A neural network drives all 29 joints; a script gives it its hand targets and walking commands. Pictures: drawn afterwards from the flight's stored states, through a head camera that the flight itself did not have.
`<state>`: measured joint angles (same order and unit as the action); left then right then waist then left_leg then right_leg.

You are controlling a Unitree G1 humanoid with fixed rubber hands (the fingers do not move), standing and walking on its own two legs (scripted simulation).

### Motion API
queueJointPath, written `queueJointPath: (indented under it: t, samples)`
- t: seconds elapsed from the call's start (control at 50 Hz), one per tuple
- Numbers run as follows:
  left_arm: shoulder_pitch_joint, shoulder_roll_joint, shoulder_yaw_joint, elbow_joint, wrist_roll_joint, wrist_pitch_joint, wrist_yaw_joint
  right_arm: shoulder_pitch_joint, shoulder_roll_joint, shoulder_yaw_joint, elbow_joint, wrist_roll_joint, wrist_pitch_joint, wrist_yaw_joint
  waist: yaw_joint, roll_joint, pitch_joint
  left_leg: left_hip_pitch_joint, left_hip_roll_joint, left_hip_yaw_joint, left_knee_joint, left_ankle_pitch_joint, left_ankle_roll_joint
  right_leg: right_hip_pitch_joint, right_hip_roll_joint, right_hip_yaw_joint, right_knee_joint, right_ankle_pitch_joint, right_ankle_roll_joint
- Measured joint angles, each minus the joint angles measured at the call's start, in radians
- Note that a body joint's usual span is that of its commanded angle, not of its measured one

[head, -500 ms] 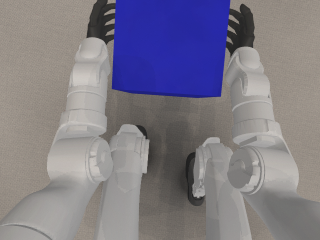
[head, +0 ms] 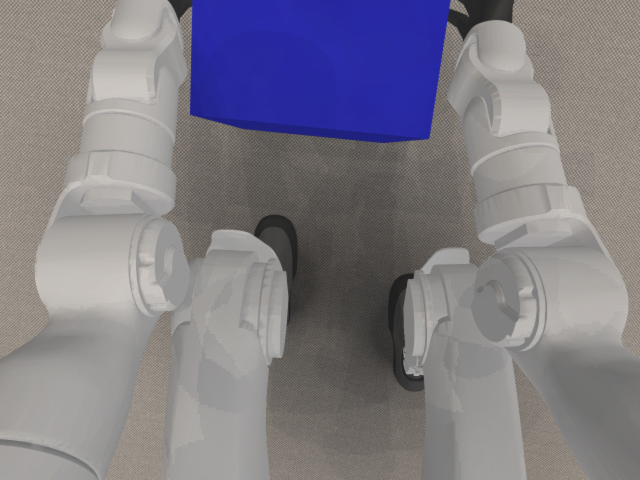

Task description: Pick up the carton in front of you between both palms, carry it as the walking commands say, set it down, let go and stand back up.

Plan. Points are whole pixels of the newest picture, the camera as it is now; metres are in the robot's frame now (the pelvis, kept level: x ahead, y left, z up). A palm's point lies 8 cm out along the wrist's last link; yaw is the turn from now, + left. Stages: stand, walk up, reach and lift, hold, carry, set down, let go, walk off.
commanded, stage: set down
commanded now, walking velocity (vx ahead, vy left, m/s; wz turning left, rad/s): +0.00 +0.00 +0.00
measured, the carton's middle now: (320, 41) +0.52 +0.10 -0.24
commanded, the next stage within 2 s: none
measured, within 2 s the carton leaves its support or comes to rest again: rests again in 0.30 s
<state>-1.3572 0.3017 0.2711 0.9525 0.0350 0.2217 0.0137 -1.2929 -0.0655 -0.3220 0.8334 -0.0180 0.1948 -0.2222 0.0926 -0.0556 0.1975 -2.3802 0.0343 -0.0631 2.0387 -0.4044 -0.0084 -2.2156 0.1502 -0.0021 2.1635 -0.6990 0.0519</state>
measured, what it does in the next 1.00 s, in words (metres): stands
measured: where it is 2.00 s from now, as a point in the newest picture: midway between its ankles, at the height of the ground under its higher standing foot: (342, 323)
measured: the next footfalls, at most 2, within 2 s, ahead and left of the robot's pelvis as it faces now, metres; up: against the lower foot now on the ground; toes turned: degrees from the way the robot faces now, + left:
none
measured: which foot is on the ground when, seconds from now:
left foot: down 0.00-1.00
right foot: down 0.00-1.00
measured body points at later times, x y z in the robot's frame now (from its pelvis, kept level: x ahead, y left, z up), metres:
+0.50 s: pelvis -0.01 +0.00 -0.01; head +0.35 +0.05 +0.24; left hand +0.52 +0.26 -0.19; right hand +0.54 -0.05 -0.19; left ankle +0.14 +0.13 -0.35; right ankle +0.08 -0.12 -0.35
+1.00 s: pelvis -0.02 +0.00 -0.02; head +0.36 +0.04 +0.22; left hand +0.50 +0.27 -0.21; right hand +0.54 -0.07 -0.21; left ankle +0.14 +0.13 -0.35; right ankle +0.08 -0.12 -0.35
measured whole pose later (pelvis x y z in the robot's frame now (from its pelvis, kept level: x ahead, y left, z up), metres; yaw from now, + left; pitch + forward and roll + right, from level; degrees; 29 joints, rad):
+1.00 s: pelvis -0.02 +0.00 -0.02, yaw +0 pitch +34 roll -2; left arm -1.49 0.43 0.31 1.28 -0.01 0.04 -0.02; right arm -1.45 -0.18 -0.21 1.07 -0.01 0.10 -0.11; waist 0.06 -0.03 0.43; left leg -2.31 0.05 -0.05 2.10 -0.39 0.00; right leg -2.16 0.17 0.01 2.24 -0.68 0.07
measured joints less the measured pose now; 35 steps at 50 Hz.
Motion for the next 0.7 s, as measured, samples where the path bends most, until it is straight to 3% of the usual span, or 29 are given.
queueJointPath:
  t: [0.3, 0.7]
  samples:
    - [-0.069, 0.048, -0.008, 0.123, -0.012, -0.04, -0.022, -0.064, -0.025, 0.023, 0.081, -0.008, -0.004, 0.03, 0.003, 0.002, 0.075, 0.003, 0.024, 0.004, 0.024, 0.018, 0.002, -0.018, 0.027, 0.008, 0.029, 0.034, 0.005]
    - [-0.095, 0.076, 0.055, 0.175, 0.026, -0.066, -0.083, -0.108, -0.022, -0.051, 0.122, -0.084, -0.028, 0.132, -0.011, 0.004, 0.13, 0.027, 0.022, 0.012, 0.047, 0.017, 0.009, 0.008, 0.026, 0.014, 0.057, 0.026, 0.008]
